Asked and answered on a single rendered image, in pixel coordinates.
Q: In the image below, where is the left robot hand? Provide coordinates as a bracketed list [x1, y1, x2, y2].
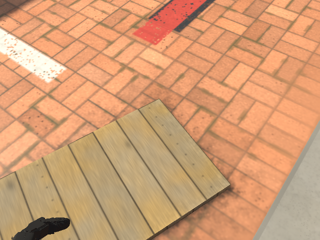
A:
[11, 217, 70, 240]

